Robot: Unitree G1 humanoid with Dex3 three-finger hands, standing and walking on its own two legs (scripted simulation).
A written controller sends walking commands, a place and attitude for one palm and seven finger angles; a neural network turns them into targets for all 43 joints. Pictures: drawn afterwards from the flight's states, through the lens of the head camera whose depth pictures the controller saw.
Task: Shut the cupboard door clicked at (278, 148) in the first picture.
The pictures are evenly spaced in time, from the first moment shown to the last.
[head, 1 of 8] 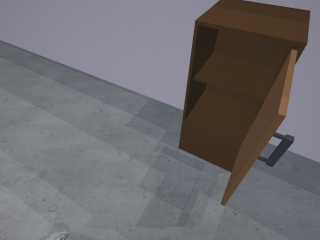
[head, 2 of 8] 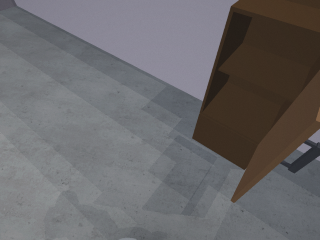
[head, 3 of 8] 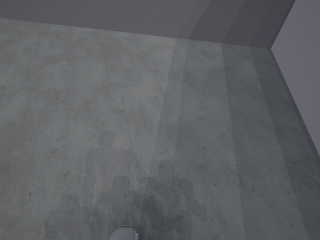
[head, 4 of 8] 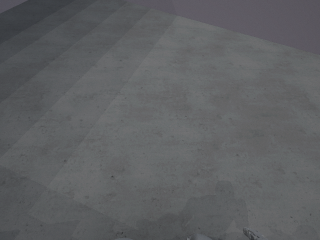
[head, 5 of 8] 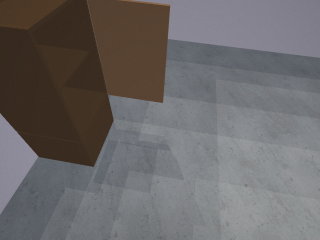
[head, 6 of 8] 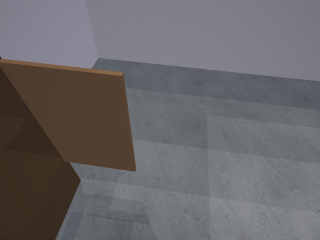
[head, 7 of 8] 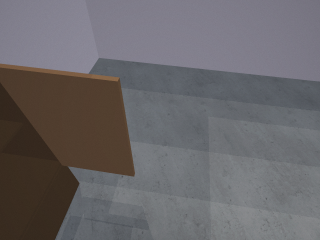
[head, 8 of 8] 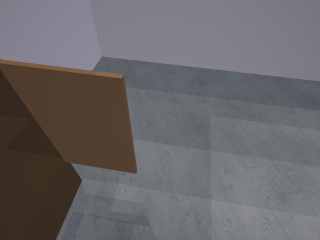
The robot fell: no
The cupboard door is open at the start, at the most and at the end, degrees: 90 90 90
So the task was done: no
